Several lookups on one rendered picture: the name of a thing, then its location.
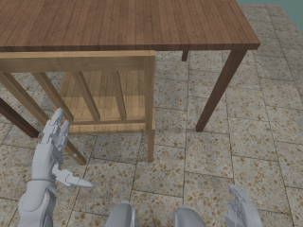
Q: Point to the table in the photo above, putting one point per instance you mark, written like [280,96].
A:
[127,25]

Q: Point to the right robot shin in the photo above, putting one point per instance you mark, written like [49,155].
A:
[184,206]

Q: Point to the left robot thigh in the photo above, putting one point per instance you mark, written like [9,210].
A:
[123,215]

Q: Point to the right robot hand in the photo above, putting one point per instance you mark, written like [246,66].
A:
[247,212]

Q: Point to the chair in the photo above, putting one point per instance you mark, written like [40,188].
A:
[102,92]

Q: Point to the left robot forearm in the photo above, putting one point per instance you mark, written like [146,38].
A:
[36,205]

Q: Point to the left robot hand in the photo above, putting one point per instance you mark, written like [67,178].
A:
[49,151]

